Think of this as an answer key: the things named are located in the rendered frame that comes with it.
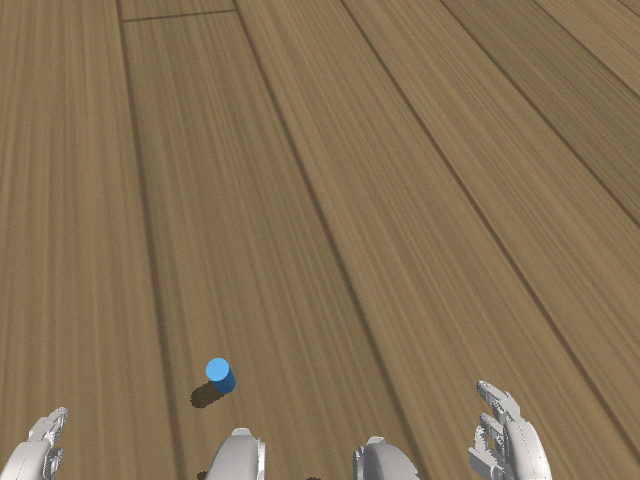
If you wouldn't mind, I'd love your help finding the right robot hand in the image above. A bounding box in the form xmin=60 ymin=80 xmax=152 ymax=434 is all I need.
xmin=468 ymin=380 xmax=552 ymax=480

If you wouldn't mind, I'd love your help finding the left robot hand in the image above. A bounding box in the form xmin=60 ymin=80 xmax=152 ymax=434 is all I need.
xmin=0 ymin=407 xmax=68 ymax=480

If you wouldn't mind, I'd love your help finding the can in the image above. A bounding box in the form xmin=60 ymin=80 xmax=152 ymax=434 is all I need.
xmin=206 ymin=358 xmax=236 ymax=394

